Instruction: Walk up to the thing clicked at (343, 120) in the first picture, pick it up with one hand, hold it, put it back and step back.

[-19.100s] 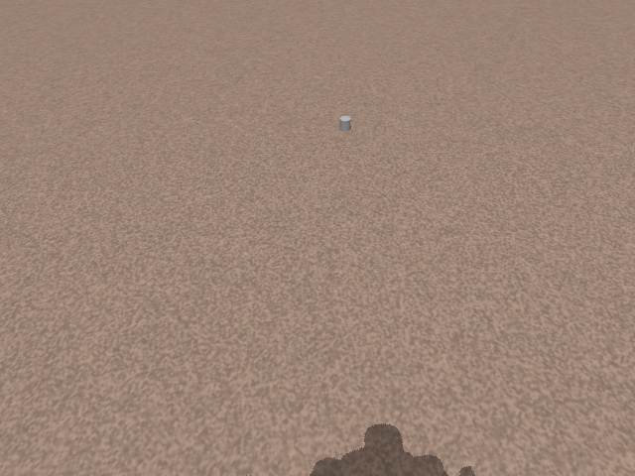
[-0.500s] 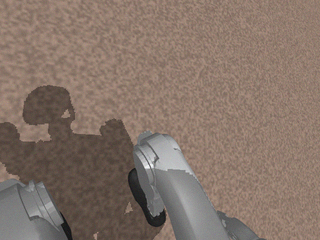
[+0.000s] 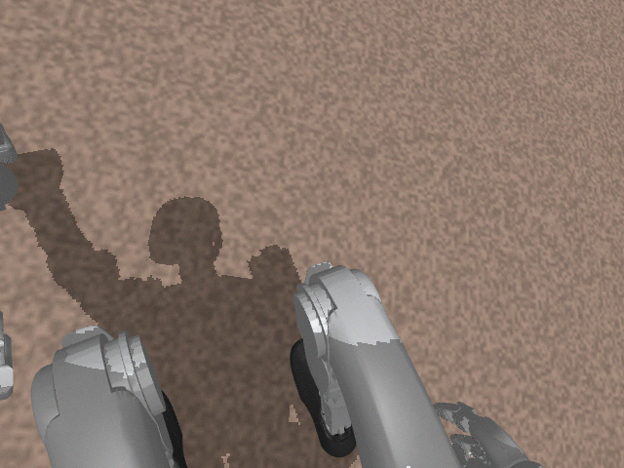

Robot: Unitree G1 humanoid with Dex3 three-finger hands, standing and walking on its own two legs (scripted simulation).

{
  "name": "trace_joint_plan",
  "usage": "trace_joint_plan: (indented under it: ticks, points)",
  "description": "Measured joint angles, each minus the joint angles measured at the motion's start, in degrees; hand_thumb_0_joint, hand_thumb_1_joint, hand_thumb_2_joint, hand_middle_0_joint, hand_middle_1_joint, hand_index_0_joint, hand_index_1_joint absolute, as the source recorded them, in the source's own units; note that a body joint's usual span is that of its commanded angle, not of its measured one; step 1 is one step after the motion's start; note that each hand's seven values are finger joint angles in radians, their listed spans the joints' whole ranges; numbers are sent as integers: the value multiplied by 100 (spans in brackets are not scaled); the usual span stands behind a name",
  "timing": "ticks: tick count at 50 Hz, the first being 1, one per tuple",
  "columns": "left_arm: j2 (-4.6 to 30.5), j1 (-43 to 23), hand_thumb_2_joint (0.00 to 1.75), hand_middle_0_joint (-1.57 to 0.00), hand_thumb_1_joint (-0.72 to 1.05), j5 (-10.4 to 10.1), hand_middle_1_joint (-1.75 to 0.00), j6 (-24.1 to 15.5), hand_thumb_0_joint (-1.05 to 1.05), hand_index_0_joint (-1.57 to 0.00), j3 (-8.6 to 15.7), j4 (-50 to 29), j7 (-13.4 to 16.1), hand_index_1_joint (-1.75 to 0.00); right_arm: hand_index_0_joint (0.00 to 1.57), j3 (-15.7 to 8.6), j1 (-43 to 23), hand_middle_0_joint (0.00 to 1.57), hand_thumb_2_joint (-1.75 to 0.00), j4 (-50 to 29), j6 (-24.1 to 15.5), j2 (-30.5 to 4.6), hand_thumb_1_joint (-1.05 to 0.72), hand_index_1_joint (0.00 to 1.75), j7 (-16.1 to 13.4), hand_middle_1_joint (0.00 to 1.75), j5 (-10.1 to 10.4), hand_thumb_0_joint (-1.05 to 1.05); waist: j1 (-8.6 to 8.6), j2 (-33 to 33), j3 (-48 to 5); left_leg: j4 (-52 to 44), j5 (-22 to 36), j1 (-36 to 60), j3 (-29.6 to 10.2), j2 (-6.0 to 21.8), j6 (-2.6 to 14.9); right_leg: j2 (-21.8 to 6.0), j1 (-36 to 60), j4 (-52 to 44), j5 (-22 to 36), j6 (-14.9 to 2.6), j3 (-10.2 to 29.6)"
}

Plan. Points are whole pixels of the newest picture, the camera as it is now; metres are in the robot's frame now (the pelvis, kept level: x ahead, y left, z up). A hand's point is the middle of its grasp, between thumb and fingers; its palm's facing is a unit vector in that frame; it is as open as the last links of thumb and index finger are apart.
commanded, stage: lift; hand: left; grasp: from above
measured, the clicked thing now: out of the picture +0.52 +0.32 -0.17
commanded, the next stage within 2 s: hold in 1.80 s
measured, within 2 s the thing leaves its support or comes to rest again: neither
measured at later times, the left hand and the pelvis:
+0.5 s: hand out of the picture +0.46 +0.32 -0.06, palm faces -0.44 -0.11 -0.89, open 7.8 cm; pelvis +0.00 +0.00 +0.05, yaw +4 degrees
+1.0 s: hand out of the picture +0.37 +0.31 +0.13, palm faces -0.39 -0.15 -0.91, open 7.8 cm; pelvis +0.00 +0.00 +0.20, yaw +8 degrees
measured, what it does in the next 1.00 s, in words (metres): rises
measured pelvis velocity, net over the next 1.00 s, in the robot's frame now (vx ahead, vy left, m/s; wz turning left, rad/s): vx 0.00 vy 0.00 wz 0.15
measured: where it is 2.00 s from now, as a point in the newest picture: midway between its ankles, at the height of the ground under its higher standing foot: (254, 445)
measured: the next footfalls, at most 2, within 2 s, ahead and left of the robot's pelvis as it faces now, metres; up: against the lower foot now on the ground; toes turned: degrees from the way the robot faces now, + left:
none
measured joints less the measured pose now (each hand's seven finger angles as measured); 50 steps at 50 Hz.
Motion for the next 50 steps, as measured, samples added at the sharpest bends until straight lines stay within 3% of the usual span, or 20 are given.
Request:
trace_joint_plan:
  ticks: [5,12,22,38,50]
  points:
    - [-52,-15,37,-76,21,-27,-55,62,-2,-93,-70,-129,-158,-50,20,-36,86,20,-90,13,146,41,-92,29,-107,29,52,0,45,50,-76,-127,15,36,65,-6,6,-33,23,-86,-7,-17,38]
    - [-182,125,35,-74,23,-232,-57,160,-2,-90,-64,-500,-482,-52,21,-166,196,20,-90,16,321,66,-93,29,-225,30,118,0,123,105,-149,-339,42,155,133,-8,14,-72,127,-261,2,-16,71]
    - [-549,863,34,-71,25,-457,-59,127,-2,-87,-84,-1441,-927,-55,21,-493,318,20,-90,40,549,65,-93,29,-333,30,329,0,404,259,-467,-859,87,559,328,-13,61,-167,502,-698,1,-41,176]
    - [-1046,1916,39,-65,25,-991,-65,269,0,-83,-478,-2589,-1208,-61,21,-834,80,20,-90,82,597,272,-92,29,-626,30,686,1,924,374,-1049,-2212,196,1916,685,50,149,-260,1728,-1952,154,-39,371]
    - [-1479,2915,40,-65,25,-1138,-66,517,0,-83,-576,-3432,-1229,-62,21,-925,-25,21,-89,225,642,424,-91,29,-913,30,868,1,1067,415,-1160,-3738,359,3740,858,79,132,-321,3460,-3445,371,-88,409]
